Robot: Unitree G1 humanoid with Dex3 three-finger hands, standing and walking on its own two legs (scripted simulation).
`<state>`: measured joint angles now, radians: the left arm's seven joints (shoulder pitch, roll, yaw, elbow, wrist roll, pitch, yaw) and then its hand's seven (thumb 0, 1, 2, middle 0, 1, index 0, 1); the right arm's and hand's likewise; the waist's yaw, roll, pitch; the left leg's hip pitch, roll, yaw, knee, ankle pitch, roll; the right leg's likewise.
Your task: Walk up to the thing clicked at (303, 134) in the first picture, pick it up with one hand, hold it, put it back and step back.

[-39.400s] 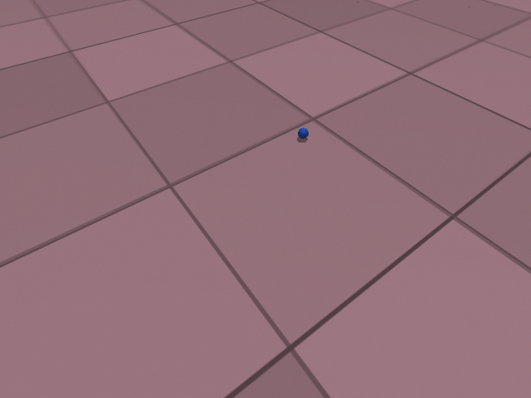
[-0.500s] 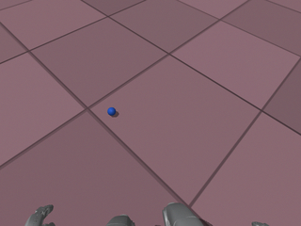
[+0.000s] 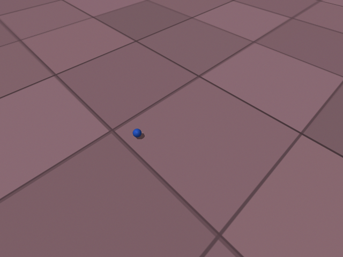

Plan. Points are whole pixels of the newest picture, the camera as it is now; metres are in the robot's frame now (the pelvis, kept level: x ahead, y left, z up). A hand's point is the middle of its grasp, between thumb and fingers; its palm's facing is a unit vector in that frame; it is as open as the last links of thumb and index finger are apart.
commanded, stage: step back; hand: left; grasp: from above
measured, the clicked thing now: (137, 133) +1.05 +0.29 -0.73
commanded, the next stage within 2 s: stand in 0.78 s
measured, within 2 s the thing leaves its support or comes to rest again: neither
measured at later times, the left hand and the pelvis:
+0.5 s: hand out of the picture +0.09 +0.26 -0.15, palm faces +0.05 -0.92 -0.38, open 7.4 cm; pelvis +0.04 -0.01 +0.00, yaw +2 degrees
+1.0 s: hand out of the picture +0.13 +0.25 -0.14, palm faces -0.02 -0.94 -0.35, open 7.4 cm; pelvis +0.05 +0.00 +0.02, yaw +0 degrees
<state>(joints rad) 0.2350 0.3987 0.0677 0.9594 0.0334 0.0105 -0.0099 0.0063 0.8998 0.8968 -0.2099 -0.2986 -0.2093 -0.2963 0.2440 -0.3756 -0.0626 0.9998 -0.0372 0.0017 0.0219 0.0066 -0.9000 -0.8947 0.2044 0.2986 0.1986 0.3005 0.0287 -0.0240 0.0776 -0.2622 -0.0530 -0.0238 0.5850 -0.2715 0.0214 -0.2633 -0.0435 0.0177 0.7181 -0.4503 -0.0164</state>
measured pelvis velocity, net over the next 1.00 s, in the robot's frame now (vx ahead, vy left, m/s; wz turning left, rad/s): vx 0.05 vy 0.00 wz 0.00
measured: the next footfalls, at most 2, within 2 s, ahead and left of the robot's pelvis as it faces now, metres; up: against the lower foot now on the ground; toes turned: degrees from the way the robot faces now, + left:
left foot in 0.48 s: +0.14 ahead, +0.12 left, +0.00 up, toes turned +3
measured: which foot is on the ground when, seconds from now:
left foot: down 0.00-0.22, up 0.24-0.46, down 0.48-1.00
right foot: down 0.00-1.00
